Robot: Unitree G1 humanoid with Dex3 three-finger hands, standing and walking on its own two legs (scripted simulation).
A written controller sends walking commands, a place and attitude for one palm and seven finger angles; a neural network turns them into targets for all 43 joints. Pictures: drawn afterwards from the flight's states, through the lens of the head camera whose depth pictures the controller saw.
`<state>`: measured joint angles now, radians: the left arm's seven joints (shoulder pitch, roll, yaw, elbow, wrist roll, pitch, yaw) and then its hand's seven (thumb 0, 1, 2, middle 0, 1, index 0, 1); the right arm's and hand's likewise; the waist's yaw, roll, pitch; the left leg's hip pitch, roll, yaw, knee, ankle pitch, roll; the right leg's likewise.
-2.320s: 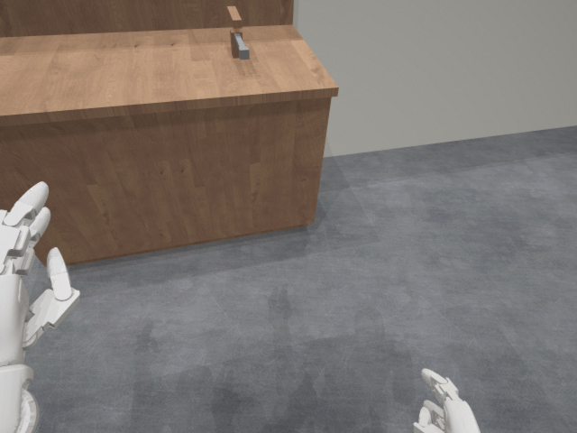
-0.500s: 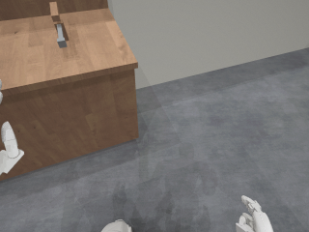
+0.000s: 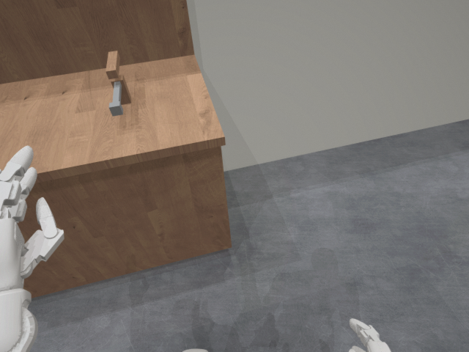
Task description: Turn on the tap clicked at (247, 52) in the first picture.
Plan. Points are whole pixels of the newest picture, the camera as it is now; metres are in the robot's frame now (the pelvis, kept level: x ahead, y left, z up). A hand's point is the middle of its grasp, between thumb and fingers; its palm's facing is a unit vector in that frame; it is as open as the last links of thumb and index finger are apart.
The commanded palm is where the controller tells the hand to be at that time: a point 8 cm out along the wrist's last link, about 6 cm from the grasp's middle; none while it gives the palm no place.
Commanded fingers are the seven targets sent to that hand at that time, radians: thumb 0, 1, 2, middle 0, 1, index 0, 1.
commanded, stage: take the last steps up to it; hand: left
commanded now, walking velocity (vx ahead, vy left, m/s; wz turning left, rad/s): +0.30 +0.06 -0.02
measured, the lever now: (116, 108) +0.67 +0.40 +0.06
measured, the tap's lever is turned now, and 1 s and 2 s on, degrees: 0 0 0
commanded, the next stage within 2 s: come to a stop and stand still in 0.90 s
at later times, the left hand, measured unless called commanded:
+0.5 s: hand (96, 157) +0.33 +0.24 +0.20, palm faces +0.38 -0.83 -0.40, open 7.4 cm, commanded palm +0.28 +0.28 +0.19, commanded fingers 0.00 0.90 0.90 -0.20 -0.30 -0.20 -0.30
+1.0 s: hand (123, 131) +0.41 +0.23 +0.19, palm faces +0.39 -0.83 -0.40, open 7.4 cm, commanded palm +0.36 +0.28 +0.19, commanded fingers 0.00 0.90 0.90 -0.20 -0.30 -0.20 -0.30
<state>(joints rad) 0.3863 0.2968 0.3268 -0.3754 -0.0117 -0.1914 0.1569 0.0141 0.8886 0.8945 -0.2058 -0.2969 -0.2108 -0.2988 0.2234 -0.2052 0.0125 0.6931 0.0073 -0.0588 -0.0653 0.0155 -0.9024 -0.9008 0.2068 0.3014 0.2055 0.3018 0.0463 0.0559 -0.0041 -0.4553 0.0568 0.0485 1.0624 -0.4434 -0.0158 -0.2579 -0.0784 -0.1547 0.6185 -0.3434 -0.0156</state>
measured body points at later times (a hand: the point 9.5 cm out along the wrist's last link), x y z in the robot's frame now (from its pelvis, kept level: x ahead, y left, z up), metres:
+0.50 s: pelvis +0.11 +0.01 +0.01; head +0.12 +0.02 +0.46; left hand +0.31 +0.28 +0.22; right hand +0.26 -0.20 -0.08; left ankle +0.12 +0.11 -0.73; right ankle +0.13 -0.13 -0.68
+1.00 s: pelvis +0.20 +0.00 +0.00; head +0.21 +0.01 +0.45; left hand +0.38 +0.27 +0.21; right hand +0.36 -0.27 -0.07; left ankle +0.25 +0.11 -0.73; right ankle +0.19 -0.12 -0.73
